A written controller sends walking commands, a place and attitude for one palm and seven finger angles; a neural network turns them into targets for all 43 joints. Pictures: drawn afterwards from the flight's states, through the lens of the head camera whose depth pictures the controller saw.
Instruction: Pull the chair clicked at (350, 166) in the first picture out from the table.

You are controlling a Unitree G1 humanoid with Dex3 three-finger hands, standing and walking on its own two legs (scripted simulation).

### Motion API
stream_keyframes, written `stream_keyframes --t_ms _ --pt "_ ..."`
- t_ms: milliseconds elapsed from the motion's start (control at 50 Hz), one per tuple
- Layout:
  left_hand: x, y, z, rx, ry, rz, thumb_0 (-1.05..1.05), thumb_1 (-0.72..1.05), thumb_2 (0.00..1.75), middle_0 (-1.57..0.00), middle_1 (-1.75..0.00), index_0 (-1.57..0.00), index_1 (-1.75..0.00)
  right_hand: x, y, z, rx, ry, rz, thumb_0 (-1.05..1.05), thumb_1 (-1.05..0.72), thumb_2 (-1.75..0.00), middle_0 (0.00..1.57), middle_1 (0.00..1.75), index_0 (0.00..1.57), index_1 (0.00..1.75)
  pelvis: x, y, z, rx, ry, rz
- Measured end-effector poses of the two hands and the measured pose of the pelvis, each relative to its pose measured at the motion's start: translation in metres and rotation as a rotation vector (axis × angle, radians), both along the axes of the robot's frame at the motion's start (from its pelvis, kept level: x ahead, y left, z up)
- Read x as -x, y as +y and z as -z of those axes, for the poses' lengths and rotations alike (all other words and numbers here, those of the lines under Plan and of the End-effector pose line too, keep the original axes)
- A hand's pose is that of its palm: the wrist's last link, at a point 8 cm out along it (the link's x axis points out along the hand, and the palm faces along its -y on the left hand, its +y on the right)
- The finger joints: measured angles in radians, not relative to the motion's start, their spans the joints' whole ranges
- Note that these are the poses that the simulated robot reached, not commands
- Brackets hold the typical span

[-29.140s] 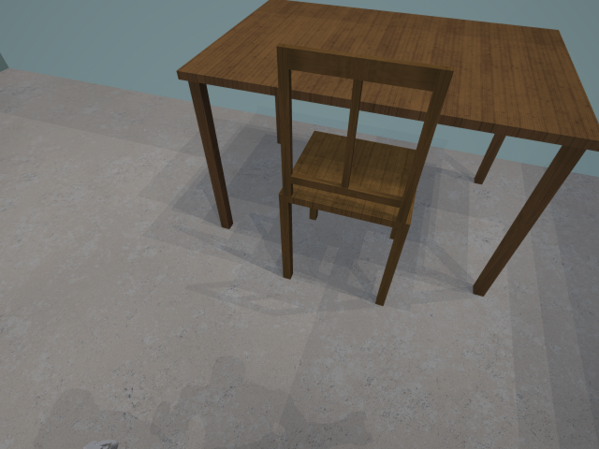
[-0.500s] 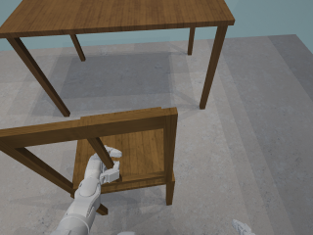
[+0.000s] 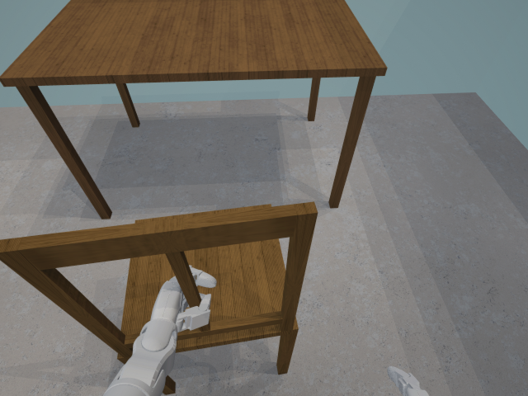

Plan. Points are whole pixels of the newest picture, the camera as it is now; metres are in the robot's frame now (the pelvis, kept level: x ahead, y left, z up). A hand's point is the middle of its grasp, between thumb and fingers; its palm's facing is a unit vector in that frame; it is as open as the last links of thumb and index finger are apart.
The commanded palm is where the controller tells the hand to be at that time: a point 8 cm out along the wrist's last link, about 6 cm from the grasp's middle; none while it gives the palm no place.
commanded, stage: stop walking, hand still on the chair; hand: left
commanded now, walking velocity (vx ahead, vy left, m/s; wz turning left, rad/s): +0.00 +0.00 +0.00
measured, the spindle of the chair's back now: (192, 295) +0.29 +0.14 -0.06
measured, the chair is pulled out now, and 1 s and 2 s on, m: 0.57 0.57 0.57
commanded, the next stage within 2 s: open the thumb and straighten the fingers in 0.16 s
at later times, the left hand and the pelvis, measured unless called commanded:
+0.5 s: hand (198, 305) +0.27 +0.13 -0.06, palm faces -0.02 -0.99 -0.15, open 7.7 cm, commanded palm +0.26 +0.19 -0.04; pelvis +0.01 -0.02 -0.01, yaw +2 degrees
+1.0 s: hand (189, 294) +0.29 +0.15 -0.07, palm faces +0.02 -0.98 -0.18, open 17.0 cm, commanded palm +0.27 +0.20 -0.04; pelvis +0.04 -0.02 -0.03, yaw +2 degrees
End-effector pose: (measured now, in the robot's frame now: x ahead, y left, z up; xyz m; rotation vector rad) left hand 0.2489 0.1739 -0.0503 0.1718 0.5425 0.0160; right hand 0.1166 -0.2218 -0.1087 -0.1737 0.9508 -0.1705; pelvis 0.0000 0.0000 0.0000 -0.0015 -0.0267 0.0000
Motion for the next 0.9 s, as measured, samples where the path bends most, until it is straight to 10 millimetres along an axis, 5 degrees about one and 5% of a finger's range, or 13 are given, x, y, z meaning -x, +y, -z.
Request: stream_keyframes --t_ms 140,380,560,700,800,900 --pt "0.0 -0.001 0.0 -0.001 0.003 -0.016 0.02 0.67 0.84 -0.26 -1.26 -0.49 -1.45 0.001 -0.005 0.002 0.001 0.018 0.003 0.0 -0.9 -0.89 0.21 0.3 0.2 0.3 -0.002 -0.004 0.0 0.0 0.004 0.002" --pt "-0.004 0.003 0.001 0.041 -0.031 -0.027 0.03 0.61 0.8 -0.32 -1.31 -0.49 -1.45 0.003 -0.043 -0.005 0.039 -0.004 0.035 0.01 -0.9 -0.89 0.2 0.3 0.2 0.3 -0.004 -0.016 0.005 -0.002 0.049 -0.023" --pt "-0.011 0.015 -0.002 0.002 -0.043 0.002 0.02 0.03 0.49 -0.43 -1.36 -0.48 -1.41 -0.015 -0.057 0.001 0.051 -0.058 0.0 0.01 -0.9 -0.89 0.2 0.3 0.2 0.3 -0.009 -0.017 0.017 0.003 0.122 -0.029" --pt "-0.023 0.019 0.0 0.0 -0.009 -0.025 0.01 -0.37 0.29 -0.37 -1.11 -0.38 -1.12 -0.037 -0.046 0.013 0.019 -0.09 -0.02 0.01 -0.9 -0.89 0.2 0.3 0.2 0.3 -0.02 -0.018 0.024 0.0 0.163 -0.033" --pt "-0.027 0.007 -0.002 0.023 -0.02 -0.006 0.0 -0.48 0.24 -0.27 -0.81 -0.27 -0.81 -0.052 -0.038 0.016 -0.001 -0.114 -0.037 0.01 -0.9 -0.89 0.2 0.3 0.2 0.3 -0.031 -0.019 0.028 -0.002 0.18 -0.034" --pt "-0.03 0.018 0.004 -0.006 0.012 -0.032 0.0 -0.52 0.22 -0.16 -0.47 -0.16 -0.47 -0.064 -0.039 0.016 0.008 -0.117 -0.05 0.01 -0.9 -0.89 0.21 0.3 0.2 0.3 -0.037 -0.022 0.031 -0.003 0.189 -0.036"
